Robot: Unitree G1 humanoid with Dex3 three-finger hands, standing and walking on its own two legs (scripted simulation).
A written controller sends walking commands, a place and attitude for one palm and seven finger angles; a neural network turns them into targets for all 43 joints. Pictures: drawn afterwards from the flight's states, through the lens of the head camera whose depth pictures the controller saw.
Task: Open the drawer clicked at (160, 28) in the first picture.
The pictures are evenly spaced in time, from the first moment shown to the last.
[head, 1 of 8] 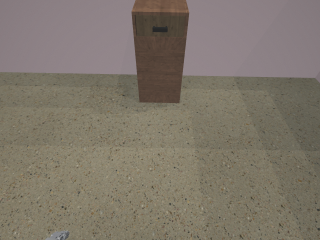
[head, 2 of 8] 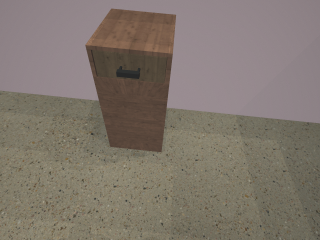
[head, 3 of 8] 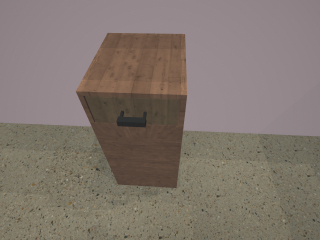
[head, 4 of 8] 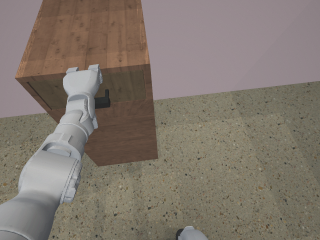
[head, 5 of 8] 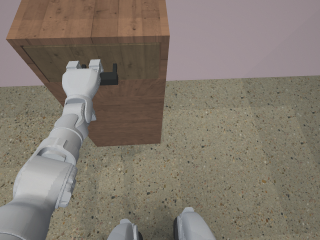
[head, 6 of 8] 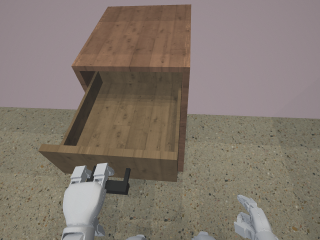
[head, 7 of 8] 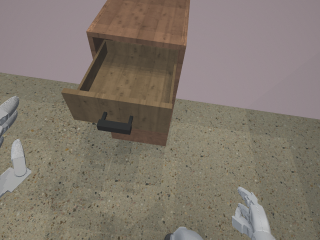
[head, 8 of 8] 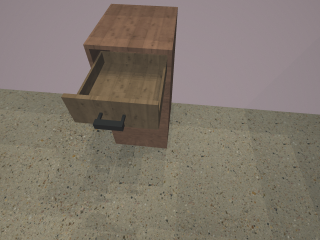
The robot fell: no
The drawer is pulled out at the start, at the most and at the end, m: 0.00 0.30 0.30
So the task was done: yes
